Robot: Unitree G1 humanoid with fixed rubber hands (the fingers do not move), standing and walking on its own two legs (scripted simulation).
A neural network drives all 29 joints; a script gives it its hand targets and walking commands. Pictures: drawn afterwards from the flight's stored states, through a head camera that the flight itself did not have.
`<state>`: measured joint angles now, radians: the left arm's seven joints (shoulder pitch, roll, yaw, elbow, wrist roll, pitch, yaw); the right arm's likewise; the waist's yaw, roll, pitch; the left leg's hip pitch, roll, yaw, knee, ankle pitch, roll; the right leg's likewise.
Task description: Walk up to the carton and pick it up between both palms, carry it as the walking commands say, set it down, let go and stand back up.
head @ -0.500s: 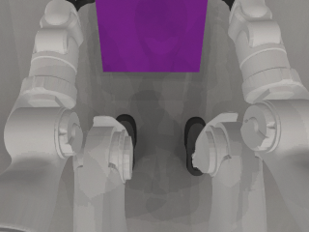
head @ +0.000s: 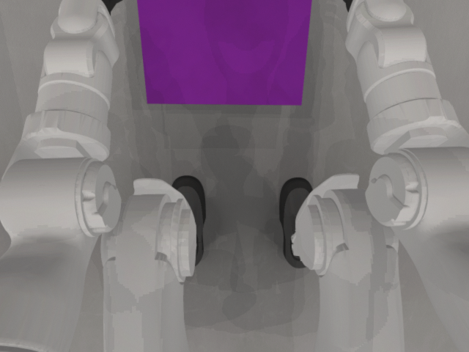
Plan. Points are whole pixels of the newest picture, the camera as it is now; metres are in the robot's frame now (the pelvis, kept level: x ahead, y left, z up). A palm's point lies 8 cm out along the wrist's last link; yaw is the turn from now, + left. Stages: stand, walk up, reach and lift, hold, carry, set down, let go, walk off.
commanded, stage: set down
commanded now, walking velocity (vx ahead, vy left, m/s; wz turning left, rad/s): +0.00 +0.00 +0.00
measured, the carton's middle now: (225, 28) +0.51 +0.04 -0.29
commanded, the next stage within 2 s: none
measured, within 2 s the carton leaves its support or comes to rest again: rests again in 0.32 s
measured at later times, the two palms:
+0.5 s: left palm (99, 10) +0.52 +0.20 -0.21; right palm (358, 0) +0.53 -0.13 -0.20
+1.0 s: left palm (84, 28) +0.50 +0.22 -0.22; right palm (371, 8) +0.52 -0.15 -0.20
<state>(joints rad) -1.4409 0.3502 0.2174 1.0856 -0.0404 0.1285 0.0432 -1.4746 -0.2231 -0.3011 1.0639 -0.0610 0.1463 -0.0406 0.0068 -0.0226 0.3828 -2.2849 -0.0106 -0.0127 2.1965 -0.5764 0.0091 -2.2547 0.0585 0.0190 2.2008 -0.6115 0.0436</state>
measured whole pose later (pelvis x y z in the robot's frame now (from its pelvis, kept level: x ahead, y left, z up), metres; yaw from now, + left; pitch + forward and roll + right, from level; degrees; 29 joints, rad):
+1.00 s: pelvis +0.00 +0.00 -0.01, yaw +0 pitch +37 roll -1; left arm -1.39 0.40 0.18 1.24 -0.07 -0.01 0.07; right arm -1.43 -0.28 -0.20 1.20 0.03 0.01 -0.10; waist 0.01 -0.02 0.39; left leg -2.29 -0.01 -0.01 2.22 -0.58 0.00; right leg -2.26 0.06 0.02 2.23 -0.62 0.05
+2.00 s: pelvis -0.02 +0.00 +0.12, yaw +0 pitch +26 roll -2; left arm -1.23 0.46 0.19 0.56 -0.19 0.38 0.10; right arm -1.26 -0.35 -0.07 0.55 0.19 0.41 -0.17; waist 0.01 -0.02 0.52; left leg -1.76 -0.01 -0.02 1.84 -0.53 0.00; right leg -1.73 0.05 0.02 1.83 -0.56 0.04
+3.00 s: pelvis +0.01 +0.00 +0.31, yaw +1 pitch +14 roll -2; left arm -0.48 0.39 0.10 0.23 -0.18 0.36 0.02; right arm -0.51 -0.30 -0.10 0.24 0.18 0.37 -0.07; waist 0.01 -0.02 0.49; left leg -0.99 -0.01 -0.04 1.11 -0.35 0.00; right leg -0.95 0.04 0.02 1.08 -0.36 0.02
